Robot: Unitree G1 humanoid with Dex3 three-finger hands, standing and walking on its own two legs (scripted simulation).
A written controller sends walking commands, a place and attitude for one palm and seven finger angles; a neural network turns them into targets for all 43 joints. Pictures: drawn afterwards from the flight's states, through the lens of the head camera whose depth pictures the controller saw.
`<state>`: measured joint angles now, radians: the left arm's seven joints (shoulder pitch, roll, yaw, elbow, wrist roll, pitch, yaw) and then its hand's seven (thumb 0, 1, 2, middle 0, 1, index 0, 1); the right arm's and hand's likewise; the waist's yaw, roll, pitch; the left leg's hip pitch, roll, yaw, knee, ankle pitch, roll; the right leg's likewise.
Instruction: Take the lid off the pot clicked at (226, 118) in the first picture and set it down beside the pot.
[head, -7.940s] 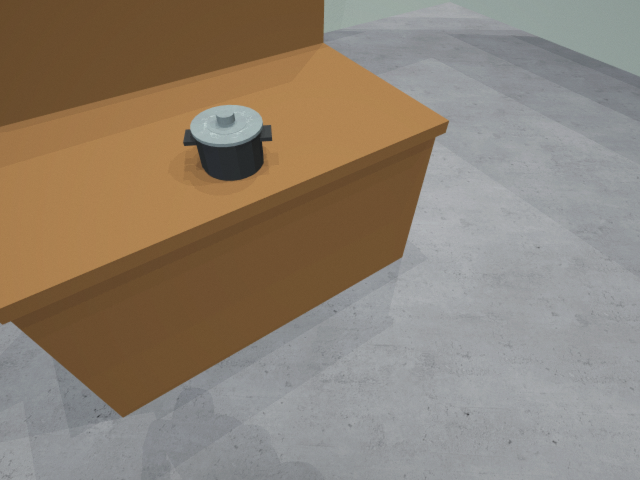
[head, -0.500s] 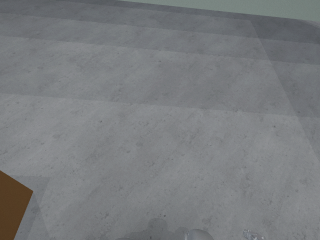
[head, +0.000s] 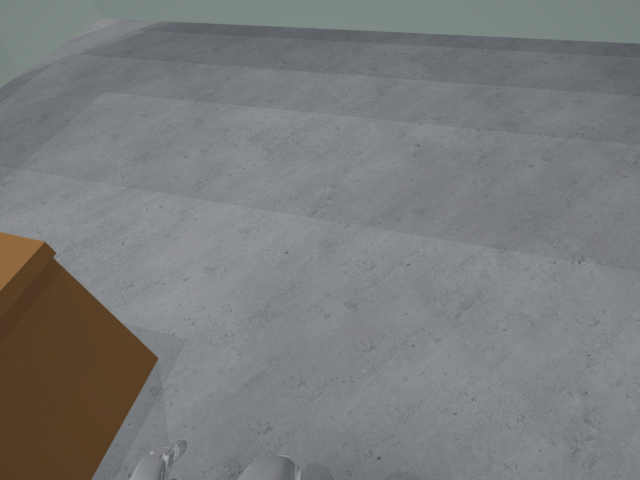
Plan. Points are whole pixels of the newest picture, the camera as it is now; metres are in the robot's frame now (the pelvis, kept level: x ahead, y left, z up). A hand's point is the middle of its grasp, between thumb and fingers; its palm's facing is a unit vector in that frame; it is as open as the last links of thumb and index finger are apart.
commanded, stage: turn to face it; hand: left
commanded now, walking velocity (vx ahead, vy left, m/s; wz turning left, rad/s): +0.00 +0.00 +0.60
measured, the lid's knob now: out of the picture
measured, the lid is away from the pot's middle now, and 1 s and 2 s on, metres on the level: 0.00 0.00 0.00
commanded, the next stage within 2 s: take the last steps up to it in 1.92 s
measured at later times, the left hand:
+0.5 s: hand out of the picture -0.03 +0.28 -0.18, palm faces +0.35 -0.90 -0.27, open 7.4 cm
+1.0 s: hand out of the picture -0.01 +0.22 -0.13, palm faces +0.56 -0.77 -0.32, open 7.4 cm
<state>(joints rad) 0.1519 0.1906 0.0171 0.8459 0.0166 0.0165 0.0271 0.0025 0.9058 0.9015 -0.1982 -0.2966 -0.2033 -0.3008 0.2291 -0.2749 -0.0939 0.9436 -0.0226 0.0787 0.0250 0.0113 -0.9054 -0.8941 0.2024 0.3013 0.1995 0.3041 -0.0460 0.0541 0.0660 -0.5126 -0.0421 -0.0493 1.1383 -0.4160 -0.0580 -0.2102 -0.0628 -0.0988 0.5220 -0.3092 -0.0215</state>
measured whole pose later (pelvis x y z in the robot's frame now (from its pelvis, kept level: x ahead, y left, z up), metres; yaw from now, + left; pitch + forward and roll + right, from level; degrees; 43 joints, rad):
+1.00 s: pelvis +0.02 -0.01 +0.00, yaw +38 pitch -1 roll +2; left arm 0.17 0.19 0.02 0.85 0.02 0.02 0.03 0.00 0.91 0.90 -0.20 -0.30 -0.20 -0.30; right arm 0.24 -0.28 -0.09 0.95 -0.02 0.09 0.03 0.01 -0.91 -0.89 0.20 0.30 0.20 0.30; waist -0.04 0.05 0.06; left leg -0.52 -0.01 -0.03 1.19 -0.38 -0.06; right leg -0.21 -0.09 -0.13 0.52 -0.29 -0.01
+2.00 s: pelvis +0.05 +0.02 +0.00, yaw +70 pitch +0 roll +3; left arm 0.24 0.18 0.02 0.90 0.03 0.01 0.02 0.00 0.90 0.90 -0.20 -0.30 -0.20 -0.30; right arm 0.18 -0.25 -0.06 0.97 -0.02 0.08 0.02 0.01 -0.91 -0.89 0.20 0.30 0.20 0.30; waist 0.00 0.02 0.08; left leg -0.41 0.01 -0.03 0.98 -0.43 -0.06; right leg -0.21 -0.09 -0.16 0.50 -0.29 -0.03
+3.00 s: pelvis +0.09 +0.28 +0.01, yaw +77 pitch +0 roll +0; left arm 0.29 0.16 0.04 1.07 0.02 -0.06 0.01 0.00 0.93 0.90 -0.20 -0.30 -0.20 -0.30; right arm 0.23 -0.18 -0.05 1.03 -0.03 -0.02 0.01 0.01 -0.92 -0.89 0.20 0.30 0.19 0.30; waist 0.00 0.03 0.03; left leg -0.52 0.10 0.02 0.87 -0.22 -0.01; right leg -0.17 -0.02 -0.14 0.37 -0.21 -0.04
